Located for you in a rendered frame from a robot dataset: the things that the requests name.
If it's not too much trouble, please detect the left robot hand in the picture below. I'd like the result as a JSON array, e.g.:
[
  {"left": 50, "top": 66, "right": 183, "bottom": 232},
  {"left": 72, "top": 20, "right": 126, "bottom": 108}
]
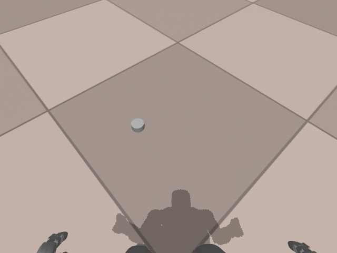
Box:
[{"left": 37, "top": 231, "right": 68, "bottom": 253}]

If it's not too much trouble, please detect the tin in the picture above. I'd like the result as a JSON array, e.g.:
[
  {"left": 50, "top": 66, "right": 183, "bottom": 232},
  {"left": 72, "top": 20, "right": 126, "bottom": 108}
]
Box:
[{"left": 131, "top": 118, "right": 144, "bottom": 132}]

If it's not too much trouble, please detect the right robot hand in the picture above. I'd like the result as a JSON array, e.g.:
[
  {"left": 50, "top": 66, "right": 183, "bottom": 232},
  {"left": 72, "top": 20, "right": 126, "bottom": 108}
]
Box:
[{"left": 288, "top": 241, "right": 317, "bottom": 253}]

